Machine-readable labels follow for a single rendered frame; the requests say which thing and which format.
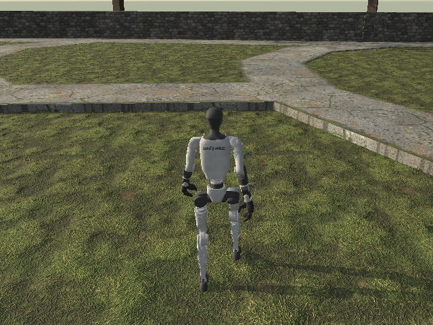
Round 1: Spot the left robot forearm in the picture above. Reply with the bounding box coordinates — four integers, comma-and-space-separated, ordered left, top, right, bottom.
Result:
182, 162, 192, 187

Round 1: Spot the right robot forearm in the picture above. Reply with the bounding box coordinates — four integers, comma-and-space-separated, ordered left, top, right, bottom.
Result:
238, 165, 252, 202

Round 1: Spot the robot head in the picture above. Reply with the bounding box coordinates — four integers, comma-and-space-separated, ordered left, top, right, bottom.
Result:
203, 107, 226, 140

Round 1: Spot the robot left hand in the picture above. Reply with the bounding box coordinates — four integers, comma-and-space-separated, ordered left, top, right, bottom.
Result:
181, 183, 197, 197

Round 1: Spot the right robot upper arm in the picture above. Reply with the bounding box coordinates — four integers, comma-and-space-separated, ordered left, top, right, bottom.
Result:
229, 136, 244, 175

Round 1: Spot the right robot foot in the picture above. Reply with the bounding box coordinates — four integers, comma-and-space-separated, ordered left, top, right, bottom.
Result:
232, 245, 242, 261

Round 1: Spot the left robot upper arm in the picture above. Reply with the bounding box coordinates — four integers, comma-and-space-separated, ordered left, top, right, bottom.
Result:
185, 137, 201, 172

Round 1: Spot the robot right hand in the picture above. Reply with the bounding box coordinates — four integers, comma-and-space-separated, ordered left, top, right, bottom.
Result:
238, 201, 254, 222

